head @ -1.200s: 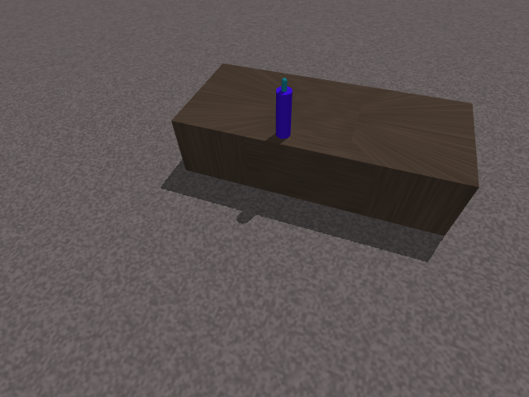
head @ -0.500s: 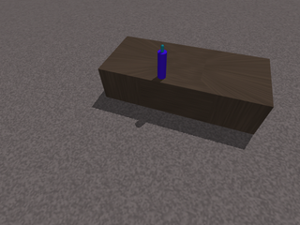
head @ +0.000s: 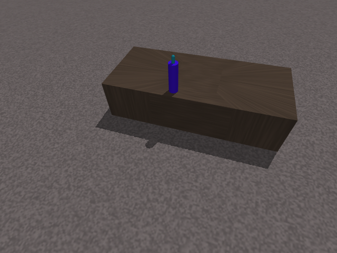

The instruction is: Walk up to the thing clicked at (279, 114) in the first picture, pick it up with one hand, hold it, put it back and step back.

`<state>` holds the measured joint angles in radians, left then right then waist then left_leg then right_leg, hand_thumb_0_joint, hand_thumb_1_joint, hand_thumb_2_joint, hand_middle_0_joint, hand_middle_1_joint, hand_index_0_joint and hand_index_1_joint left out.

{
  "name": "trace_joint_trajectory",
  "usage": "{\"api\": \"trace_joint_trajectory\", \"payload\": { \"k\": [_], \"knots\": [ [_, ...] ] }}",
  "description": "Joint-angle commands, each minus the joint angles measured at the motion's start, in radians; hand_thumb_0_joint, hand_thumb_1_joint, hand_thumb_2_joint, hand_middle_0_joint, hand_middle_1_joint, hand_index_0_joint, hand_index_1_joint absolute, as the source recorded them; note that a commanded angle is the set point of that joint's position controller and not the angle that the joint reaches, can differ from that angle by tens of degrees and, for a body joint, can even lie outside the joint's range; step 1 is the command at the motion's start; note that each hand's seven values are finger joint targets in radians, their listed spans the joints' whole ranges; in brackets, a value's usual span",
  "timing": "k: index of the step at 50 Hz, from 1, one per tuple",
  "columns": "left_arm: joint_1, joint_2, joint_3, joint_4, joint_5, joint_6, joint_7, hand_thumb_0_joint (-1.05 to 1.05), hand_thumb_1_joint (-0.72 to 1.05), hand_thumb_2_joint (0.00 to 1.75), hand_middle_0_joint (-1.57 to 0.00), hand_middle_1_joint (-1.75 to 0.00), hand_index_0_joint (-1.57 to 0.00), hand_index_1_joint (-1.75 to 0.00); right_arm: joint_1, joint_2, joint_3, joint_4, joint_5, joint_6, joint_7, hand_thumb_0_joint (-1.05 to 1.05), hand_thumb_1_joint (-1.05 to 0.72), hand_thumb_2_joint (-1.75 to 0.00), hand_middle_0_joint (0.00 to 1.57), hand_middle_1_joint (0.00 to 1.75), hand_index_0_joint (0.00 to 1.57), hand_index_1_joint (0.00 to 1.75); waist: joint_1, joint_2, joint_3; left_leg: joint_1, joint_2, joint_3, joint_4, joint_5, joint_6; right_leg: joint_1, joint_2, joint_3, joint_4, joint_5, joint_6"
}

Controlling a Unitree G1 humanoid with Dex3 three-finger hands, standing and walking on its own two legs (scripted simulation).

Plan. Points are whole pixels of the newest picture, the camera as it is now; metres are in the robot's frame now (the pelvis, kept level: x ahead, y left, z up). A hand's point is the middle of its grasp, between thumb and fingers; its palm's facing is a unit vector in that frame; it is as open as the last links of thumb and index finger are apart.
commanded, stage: walk up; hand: left
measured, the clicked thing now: (173, 74) +1.21 -0.01 -0.31
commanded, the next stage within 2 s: none
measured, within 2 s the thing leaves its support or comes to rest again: neither
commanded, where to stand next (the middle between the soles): +0.79 -0.08 m, yaw -19 degrees
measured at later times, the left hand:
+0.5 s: hand (112, 237) +0.20 +0.18 -0.14, palm faces -0.14 -0.92 -0.37, open 7.4 cm
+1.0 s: hand (127, 135) +0.56 +0.18 -0.14, palm faces -0.33 -0.86 -0.40, open 7.4 cm
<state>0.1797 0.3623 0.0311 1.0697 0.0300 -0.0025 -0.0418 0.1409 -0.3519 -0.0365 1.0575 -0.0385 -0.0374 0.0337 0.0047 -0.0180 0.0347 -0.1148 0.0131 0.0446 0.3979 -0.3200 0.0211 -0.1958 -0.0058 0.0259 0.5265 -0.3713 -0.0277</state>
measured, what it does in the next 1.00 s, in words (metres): walks ahead, turning right: right foot, then left foot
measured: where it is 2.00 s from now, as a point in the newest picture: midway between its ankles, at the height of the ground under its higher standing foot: (183, 175)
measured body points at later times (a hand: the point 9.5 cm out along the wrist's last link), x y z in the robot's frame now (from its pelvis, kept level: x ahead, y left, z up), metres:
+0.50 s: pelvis +0.15 -0.08 -0.01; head +0.16 -0.10 +0.44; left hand +0.21 +0.23 -0.12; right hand +0.20 -0.41 -0.13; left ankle +0.25 +0.05 -0.70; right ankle +0.12 -0.19 -0.74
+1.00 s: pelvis +0.39 -0.06 -0.01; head +0.42 -0.07 +0.44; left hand +0.57 +0.23 -0.11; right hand +0.34 -0.38 -0.12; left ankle +0.38 +0.05 -0.74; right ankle +0.44 -0.22 -0.71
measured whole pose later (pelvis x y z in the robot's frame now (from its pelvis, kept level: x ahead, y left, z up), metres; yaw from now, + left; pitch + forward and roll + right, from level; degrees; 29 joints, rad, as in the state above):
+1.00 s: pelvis +0.39 -0.06 -0.01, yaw -16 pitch -3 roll +1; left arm 0.25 0.45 0.05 0.84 0.00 -0.07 -0.04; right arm 0.33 -0.40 -0.06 0.82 -0.02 -0.06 0.06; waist -0.05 -0.02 0.11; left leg -0.12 0.03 0.16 0.48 -0.32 0.02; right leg -0.50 -0.06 0.00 0.82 -0.28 -0.02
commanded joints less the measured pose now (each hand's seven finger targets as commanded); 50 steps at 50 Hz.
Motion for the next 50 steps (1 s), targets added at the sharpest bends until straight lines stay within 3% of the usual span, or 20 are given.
{"api": "trace_joint_trajectory", "payload": {
  "k": [1, 7, 9, 11, 12, 13, 14, 15, 18, 20, 26, 30, 33, 34, 35, 36, 37, 41, 46, 50],
  "knots": [
    [-0.176, 0.245, 0.076, -0.174, 0.009, -0.033, -0.01, 0.0, 0.9, 0.9, -0.2, -0.3, -0.2, -0.3, 0.062, -0.366, -0.117, -0.101, -0.004, -0.044, -0.019, 0.0, -0.9, -0.9, 0.2, 0.3, 0.2, 0.3, -0.088, 0.118, 0.123, 0.11, 0.456, -0.473, -0.301, -0.379, 0.245, -0.519, -0.091, 0.079, 0.371, -0.086, 0.002],
    [0.048, 0.225, 0.089, -0.152, -0.008, -0.033, -0.056, 0.0, 0.9, 0.9, -0.2, -0.3, -0.2, -0.3, -0.096, -0.324, -0.113, -0.197, -0.015, -0.049, 0.004, 0.0, -0.9, -0.9, 0.2, 0.3, 0.2, 0.3, 0.033, 0.214, 0.026, -0.047, 0.244, -0.07, -0.173, -0.19, 0.134, -0.134, -0.096, -0.041, 0.142, 0.041, 0.013],
    [0.102, 0.23, 0.101, -0.135, -0.001, -0.037, -0.049, 0.0, 0.9, 0.9, -0.2, -0.3, -0.2, -0.3, -0.09, -0.308, -0.108, -0.209, -0.011, -0.037, 0.007, 0.0, -0.9, -0.9, 0.2, 0.3, 0.2, 0.3, 0.053, 0.153, 0.018, -0.155, 0.189, 0.024, -0.039, -0.198, 0.111, 0.03, -0.052, -0.108, 0.06, 0.174, 0.023],
    [0.283, 0.288, 0.132, -0.087, 0.005, -0.05, -0.023, 0.0, 0.9, 0.9, -0.2, -0.3, -0.2, -0.3, -0.034, -0.249, -0.087, -0.206, -0.009, -0.02, 0.007, 0.0, -0.9, -0.9, 0.2, 0.3, 0.2, 0.3, 0.123, -0.105, -0.06, -0.317, 0.11, 0.087, 0.347, -0.196, 0.074, 0.295, 0.006, -0.08, 0.035, 0.114, 0.01],
    [0.374, 0.363, 0.155, -0.09, 0.012, -0.058, -0.003, 0.0, 0.9, 0.9, -0.2, -0.3, -0.2, -0.3, -0.035, -0.178, -0.061, -0.233, -0.003, -0.015, 0.009, 0.0, -0.9, -0.9, 0.2, 0.3, 0.2, 0.3, 0.174, -0.342, -0.043, -0.519, 0.001, 0.117, 0.633, -0.315, 0.044, 0.353, -0.112, 0.179, -0.14, -0.177, -0.045],
    [0.291, 0.415, 0.153, -0.149, 0.006, -0.071, 0.003, 0.0, 0.9, 0.9, -0.2, -0.3, -0.2, -0.3, 0.017, -0.188, -0.057, -0.249, 0.017, -0.005, 0.013, 0.0, -0.9, -0.9, 0.2, 0.3, 0.2, 0.3, 0.11, -0.328, -0.032, -0.581, -0.035, -0.008, 0.763, -0.283, -0.003, 0.245, -0.338, 0.673, -0.394, -0.433, -0.139],
    [0.201, 0.445, 0.15, -0.182, -0.007, -0.07, -0.001, 0.0, 0.9, 0.9, -0.2, -0.3, -0.2, -0.3, -0.007, -0.281, -0.081, -0.243, 0.008, -0.004, 0.007, 0.0, -0.9, -0.9, 0.2, 0.3, 0.2, 0.3, 0.08, -0.202, 0.059, -0.526, 0.034, -0.085, 0.764, -0.251, -0.009, 0.089, -0.4, 0.776, -0.423, -0.535, -0.221],
    [0.158, 0.43, 0.145, -0.199, -0.018, -0.069, 0.001, 0.0, 0.9, 0.9, -0.2, -0.3, -0.2, -0.3, -0.019, -0.313, -0.091, -0.231, 0.009, -0.009, 0.008, 0.0, -0.9, -0.9, 0.2, 0.3, 0.2, 0.3, 0.063, -0.14, 0.108, -0.524, 0.076, -0.112, 0.771, -0.199, -0.004, 0.039, -0.378, 0.735, -0.407, -0.474, -0.239],
    [0.106, 0.343, 0.117, -0.211, -0.032, -0.084, 0.013, 0.0, 0.9, 0.9, -0.2, -0.3, -0.2, -0.3, 0.094, -0.279, -0.08, -0.175, 0.029, -0.004, 0.015, 0.0, -0.9, -0.9, 0.2, 0.3, 0.2, 0.3, 0.0, -0.104, 0.066, -0.445, 0.123, -0.117, 0.69, -0.037, 0.014, 0.035, -0.249, 0.396, -0.322, -0.165, -0.158],
    [0.115, 0.321, 0.106, -0.217, -0.035, -0.094, 0.017, 0.0, 0.9, 0.9, -0.2, -0.3, -0.2, -0.3, 0.118, -0.27, -0.085, -0.181, 0.018, 0.002, 0.025, 0.0, -0.9, -0.9, 0.2, 0.3, 0.2, 0.3, -0.002, -0.102, 0.062, -0.401, 0.121, -0.101, 0.628, 0.019, 0.005, 0.001, -0.214, 0.314, -0.313, -0.068, -0.159],
    [0.169, 0.336, 0.109, -0.255, -0.028, -0.111, 0.015, 0.0, 0.9, 0.9, -0.2, -0.3, -0.2, -0.3, -0.027, -0.251, -0.093, -0.275, -0.004, -0.006, 0.05, 0.0, -0.9, -0.9, 0.2, 0.3, 0.2, 0.3, 0.044, -0.053, 0.104, -0.428, 0.12, -0.057, 0.358, 0.082, -0.032, -0.007, -0.211, 0.233, -0.303, -0.029, -0.186],
    [0.182, 0.339, 0.103, -0.264, -0.028, -0.111, 0.022, 0.0, 0.9, 0.9, -0.2, -0.3, -0.2, -0.3, -0.061, -0.235, -0.096, -0.3, 0.001, -0.029, 0.05, 0.0, -0.9, -0.9, 0.2, 0.3, 0.2, 0.3, 0.047, -0.073, 0.066, -0.329, 0.096, -0.021, 0.225, 0.135, -0.019, 0.031, -0.206, 0.165, -0.184, 0.296, -0.162],
    [0.146, 0.315, 0.087, -0.289, -0.025, -0.107, 0.029, 0.0, 0.9, 0.9, -0.2, -0.3, -0.2, -0.3, 0.165, -0.269, -0.125, -0.239, 0.001, -0.04, 0.041, 0.0, -0.9, -0.9, 0.2, 0.3, 0.2, 0.3, -0.082, 0.03, -0.065, 0.067, 0.022, 0.028, 0.137, 0.143, 0.021, -0.09, -0.131, 0.074, 0.125, 0.474, -0.101],
    [0.183, 0.255, 0.07, -0.298, -0.03, -0.105, 0.033, 0.0, 0.9, 0.9, -0.2, -0.3, -0.2, -0.3, 0.313, -0.328, -0.149, -0.213, -0.011, -0.047, 0.03, 0.0, -0.9, -0.9, 0.2, 0.3, 0.2, 0.3, -0.154, 0.201, -0.144, 0.246, 0.105, -0.095, 0.046, 0.004, 0.071, -0.206, -0.053, 0.012, 0.439, 0.423, -0.064],
    [0.245, 0.152, 0.042, -0.304, -0.041, -0.106, 0.033, 0.0, 0.9, 0.9, -0.2, -0.3, -0.2, -0.3, 0.355, -0.392, -0.164, -0.225, -0.017, -0.054, 0.018, 0.0, -0.9, -0.9, 0.2, 0.3, 0.2, 0.3, -0.14, 0.413, -0.181, 0.384, 0.343, -0.501, -0.029, -0.064, 0.129, -0.451, 0.094, 0.02, 0.635, -0.122, -0.014],
    [0.249, 0.269, 0.069, -0.279, -0.043, -0.098, 0.051, 0.0, 0.9, 0.9, -0.2, -0.3, -0.2, -0.3, 0.297, -0.402, -0.163, -0.24, 0.018, -0.049, 0.018, 0.0, -0.9, -0.9, 0.2, 0.3, 0.2, 0.3, -0.112, 0.266, -0.177, 0.327, 0.429, -0.693, -0.123, -0.167, 0.227, -0.479, 0.07, 0.075, 0.709, -0.181, -0.034],
    [0.213, 0.3, 0.065, -0.272, -0.032, -0.097, 0.057, 0.0, 0.9, 0.9, -0.2, -0.3, -0.2, -0.3, 0.24, -0.398, -0.163, -0.258, 0.031, -0.043, 0.016, 0.0, -0.9, -0.9, 0.2, 0.3, 0.2, 0.3, -0.092, 0.217, -0.1, 0.213, 0.447, -0.664, -0.128, -0.166, 0.252, -0.485, 0.013, 0.094, 0.761, -0.152, -0.035],
    [0.219, 0.261, 0.065, -0.235, -0.052, -0.09, 0.025, 0.0, 0.9, 0.9, -0.2, -0.3, -0.2, -0.3, 0.141, -0.282, -0.105, -0.297, 0.036, -0.054, 0.006, 0.0, -0.9, -0.9, 0.2, 0.3, 0.2, 0.3, -0.021, 0.162, 0.028, -0.049, 0.251, -0.176, -0.109, 0.302, 0.155, -0.333, -0.036, 0.071, 0.626, 0.023, -0.012],
    [0.133, 0.225, 0.057, -0.281, -0.04, -0.081, 0.007, 0.0, 0.9, 0.9, -0.2, -0.3, -0.2, -0.3, 0.17, -0.291, -0.1, -0.316, 0.026, -0.055, 0.004, 0.0, -0.9, -0.9, 0.2, 0.3, 0.2, 0.3, -0.036, 0.156, 0.027, 0.034, 0.261, -0.071, -0.076, 0.442, 0.229, -0.366, -0.064, 0.006, 0.348, 0.064, 0.024],
    [0.094, 0.215, 0.068, -0.293, -0.032, -0.091, 0.003, 0.0, 0.9, 0.9, -0.2, -0.3, -0.2, -0.3, 0.158, -0.303, -0.102, -0.338, 0.025, -0.048, 0.012, 0.0, -0.9, -0.9, 0.2, 0.3, 0.2, 0.3, -0.029, 0.164, 0.01, -0.072, 0.258, -0.039, -0.013, 0.459, 0.195, -0.165, -0.05, -0.065, 0.149, 0.174, -0.001]
  ]
}}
